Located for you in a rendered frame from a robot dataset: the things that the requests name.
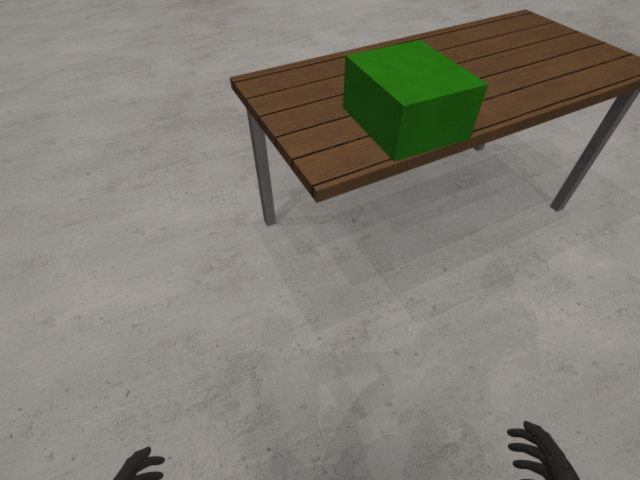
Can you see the carton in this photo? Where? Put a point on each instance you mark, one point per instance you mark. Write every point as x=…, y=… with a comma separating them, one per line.
x=410, y=98

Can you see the table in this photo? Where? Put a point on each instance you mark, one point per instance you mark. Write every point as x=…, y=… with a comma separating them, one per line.
x=536, y=70

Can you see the robot left hand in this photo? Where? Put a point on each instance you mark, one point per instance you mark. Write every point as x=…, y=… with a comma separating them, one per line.
x=137, y=462

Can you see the robot right hand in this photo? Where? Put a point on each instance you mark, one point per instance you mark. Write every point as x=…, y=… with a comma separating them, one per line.
x=555, y=465

